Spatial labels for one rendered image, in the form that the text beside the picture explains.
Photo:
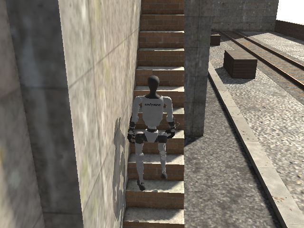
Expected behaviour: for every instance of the right robot thigh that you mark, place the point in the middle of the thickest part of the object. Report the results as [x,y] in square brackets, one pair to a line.
[162,138]

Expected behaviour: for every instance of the humanoid robot head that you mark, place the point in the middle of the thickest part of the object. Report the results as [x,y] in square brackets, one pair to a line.
[153,83]

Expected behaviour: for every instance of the left robot hand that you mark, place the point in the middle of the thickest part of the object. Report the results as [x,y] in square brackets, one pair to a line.
[131,136]

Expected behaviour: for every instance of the robot right upper arm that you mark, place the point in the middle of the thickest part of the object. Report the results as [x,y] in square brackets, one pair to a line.
[169,108]

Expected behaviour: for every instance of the left robot forearm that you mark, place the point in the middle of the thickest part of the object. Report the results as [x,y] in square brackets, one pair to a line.
[131,126]

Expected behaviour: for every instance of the right robot hand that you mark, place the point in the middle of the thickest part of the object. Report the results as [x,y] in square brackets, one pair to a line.
[172,133]

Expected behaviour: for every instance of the right robot forearm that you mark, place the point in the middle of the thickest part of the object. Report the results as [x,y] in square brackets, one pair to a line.
[172,125]

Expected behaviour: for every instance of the robot left upper arm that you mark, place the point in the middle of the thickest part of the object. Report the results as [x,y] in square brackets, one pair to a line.
[136,108]

